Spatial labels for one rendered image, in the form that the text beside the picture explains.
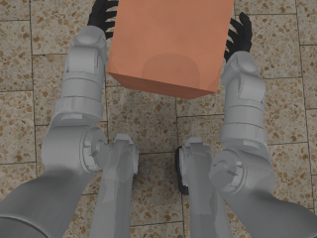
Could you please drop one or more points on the robot left hand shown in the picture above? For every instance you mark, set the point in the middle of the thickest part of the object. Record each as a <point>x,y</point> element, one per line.
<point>99,16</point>

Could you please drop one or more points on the robot left forearm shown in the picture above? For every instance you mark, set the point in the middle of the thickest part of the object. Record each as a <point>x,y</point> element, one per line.
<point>82,81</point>

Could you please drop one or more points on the carton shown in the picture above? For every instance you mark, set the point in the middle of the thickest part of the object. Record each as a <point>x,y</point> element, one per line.
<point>170,47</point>

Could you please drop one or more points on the right robot upper arm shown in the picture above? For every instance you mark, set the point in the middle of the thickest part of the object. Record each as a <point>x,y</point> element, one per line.
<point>246,182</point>

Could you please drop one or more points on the robot right thigh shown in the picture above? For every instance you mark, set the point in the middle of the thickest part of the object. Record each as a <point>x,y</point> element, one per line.
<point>208,213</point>

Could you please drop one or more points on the robot right hand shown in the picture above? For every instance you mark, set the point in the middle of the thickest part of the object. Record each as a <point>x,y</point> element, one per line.
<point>241,39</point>

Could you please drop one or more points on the left robot upper arm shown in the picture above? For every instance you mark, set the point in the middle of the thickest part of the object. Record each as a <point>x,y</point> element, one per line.
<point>44,206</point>

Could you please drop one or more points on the robot right forearm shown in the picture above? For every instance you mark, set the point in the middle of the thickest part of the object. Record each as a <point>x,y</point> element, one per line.
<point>243,125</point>

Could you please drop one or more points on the robot left shin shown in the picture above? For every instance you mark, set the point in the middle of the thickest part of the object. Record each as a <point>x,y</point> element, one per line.
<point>120,136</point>

